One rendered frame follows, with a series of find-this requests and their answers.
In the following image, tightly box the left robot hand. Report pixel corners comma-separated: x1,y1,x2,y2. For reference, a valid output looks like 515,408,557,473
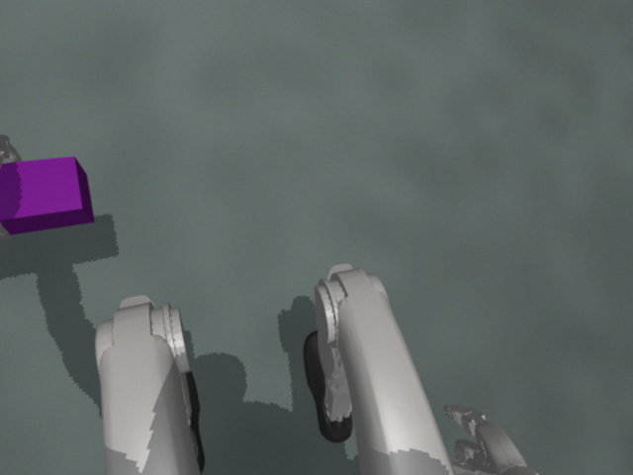
0,135,22,240

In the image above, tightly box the right robot foot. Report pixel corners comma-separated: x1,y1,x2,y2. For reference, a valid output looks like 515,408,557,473
304,331,353,443

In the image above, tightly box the right robot hand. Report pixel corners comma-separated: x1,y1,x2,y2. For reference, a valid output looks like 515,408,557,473
444,405,528,475

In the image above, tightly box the left robot foot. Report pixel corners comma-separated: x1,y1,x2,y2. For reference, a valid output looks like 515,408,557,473
186,371,205,474

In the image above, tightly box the carton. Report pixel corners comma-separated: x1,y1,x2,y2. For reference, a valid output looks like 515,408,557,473
0,156,95,235

